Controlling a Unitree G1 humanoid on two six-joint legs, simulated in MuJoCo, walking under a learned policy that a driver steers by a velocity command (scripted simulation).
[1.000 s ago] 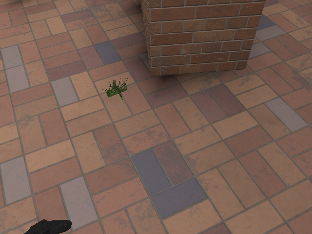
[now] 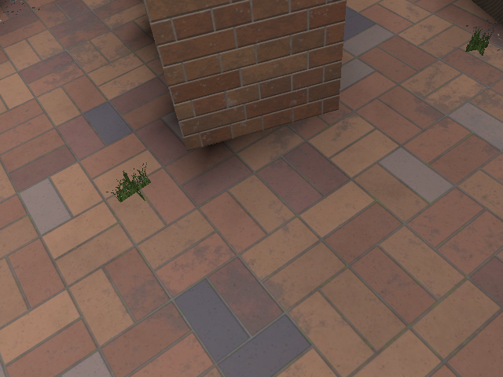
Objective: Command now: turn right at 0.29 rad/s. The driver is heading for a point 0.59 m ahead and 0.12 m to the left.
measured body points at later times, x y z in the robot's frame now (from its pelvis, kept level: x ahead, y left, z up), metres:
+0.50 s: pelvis +0.01 +0.00 -0.01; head +0.05 +0.01 +0.44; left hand +0.11 +0.32 -0.11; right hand +0.16 -0.27 -0.12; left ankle +0.00 +0.15 -0.75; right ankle +0.00 -0.11 -0.71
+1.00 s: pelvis +0.00 -0.01 +0.00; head +0.04 +0.00 +0.45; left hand -0.03 +0.29 -0.12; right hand +0.26 -0.19 -0.11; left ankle -0.05 +0.12 -0.72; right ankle +0.03 -0.12 -0.75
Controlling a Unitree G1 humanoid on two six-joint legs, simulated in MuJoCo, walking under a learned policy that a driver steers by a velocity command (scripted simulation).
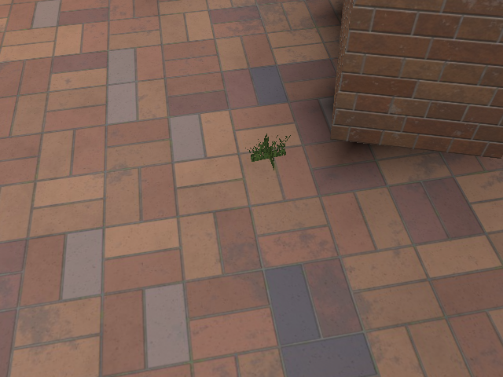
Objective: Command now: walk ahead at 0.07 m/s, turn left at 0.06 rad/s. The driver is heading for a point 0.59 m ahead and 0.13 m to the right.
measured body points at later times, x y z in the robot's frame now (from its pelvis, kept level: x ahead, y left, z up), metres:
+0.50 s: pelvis +0.13 -0.03 -0.02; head +0.15 -0.06 +0.43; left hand +0.36 +0.18 -0.11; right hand +0.09 -0.33 -0.15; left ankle +0.01 +0.14 -0.74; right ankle +0.21 -0.18 -0.73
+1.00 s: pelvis +0.38 -0.15 -0.01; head +0.41 -0.16 +0.44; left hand +0.51 +0.11 -0.13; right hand +0.50 -0.43 -0.12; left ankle +0.61 -0.08 -0.71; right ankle +0.21 -0.18 -0.74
